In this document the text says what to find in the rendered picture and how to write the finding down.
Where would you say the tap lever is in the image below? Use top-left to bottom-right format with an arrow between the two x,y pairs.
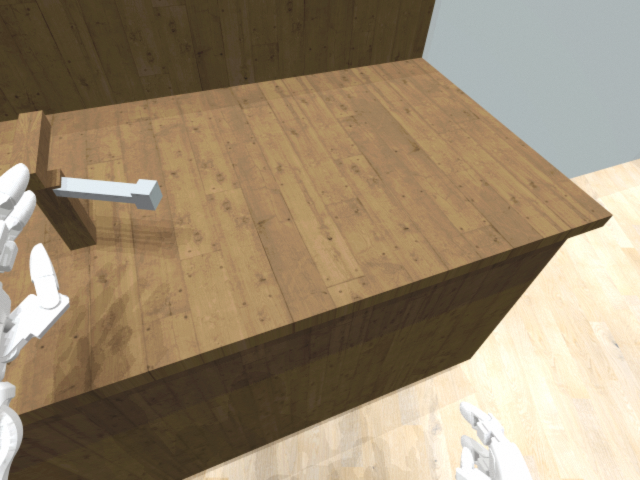
52,177 -> 163,211

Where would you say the left robot hand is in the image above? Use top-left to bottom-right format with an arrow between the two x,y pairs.
0,163 -> 70,382

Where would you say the left robot forearm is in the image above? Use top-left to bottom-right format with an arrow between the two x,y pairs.
0,382 -> 23,480

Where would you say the right robot hand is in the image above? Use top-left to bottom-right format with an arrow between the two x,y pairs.
456,402 -> 533,480

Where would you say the counter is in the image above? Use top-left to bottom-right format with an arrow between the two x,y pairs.
0,0 -> 613,480

